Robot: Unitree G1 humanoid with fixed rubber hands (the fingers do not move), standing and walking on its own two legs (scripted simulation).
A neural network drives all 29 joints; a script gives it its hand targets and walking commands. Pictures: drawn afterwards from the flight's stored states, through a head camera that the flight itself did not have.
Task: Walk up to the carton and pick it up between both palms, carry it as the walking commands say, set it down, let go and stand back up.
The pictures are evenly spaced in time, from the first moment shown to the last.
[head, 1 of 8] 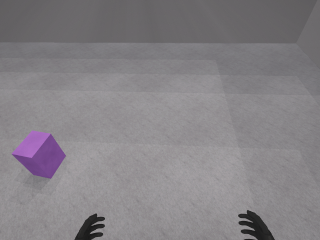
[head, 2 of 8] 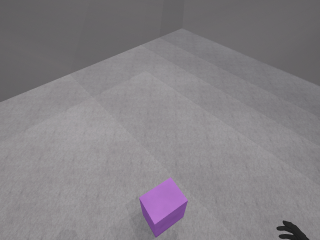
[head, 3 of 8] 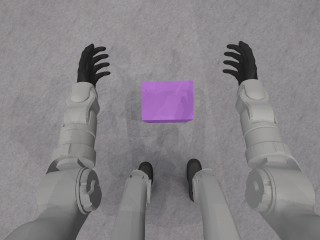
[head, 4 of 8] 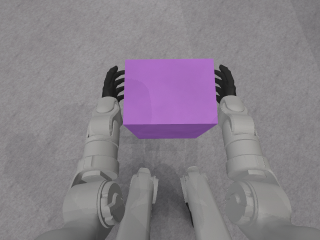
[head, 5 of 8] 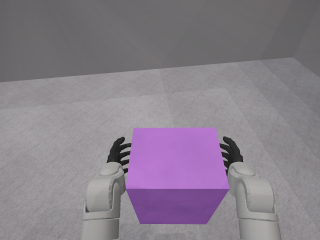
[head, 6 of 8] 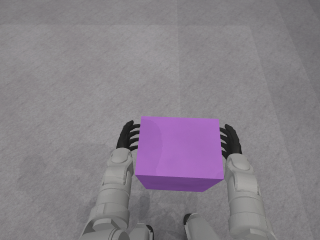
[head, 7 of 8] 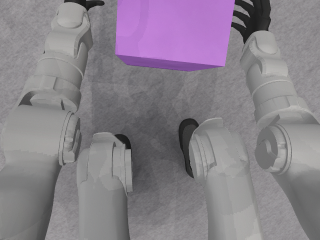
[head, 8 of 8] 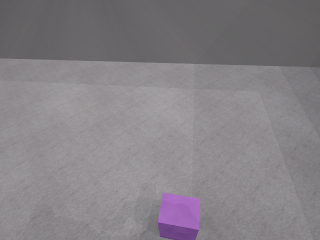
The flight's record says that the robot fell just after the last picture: no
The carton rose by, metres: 0.66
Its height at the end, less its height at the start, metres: +0.00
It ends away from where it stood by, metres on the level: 0.18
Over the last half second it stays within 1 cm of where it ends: yes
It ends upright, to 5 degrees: yes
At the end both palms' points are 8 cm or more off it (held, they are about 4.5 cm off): yes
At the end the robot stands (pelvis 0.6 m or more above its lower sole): yes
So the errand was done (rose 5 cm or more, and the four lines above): yes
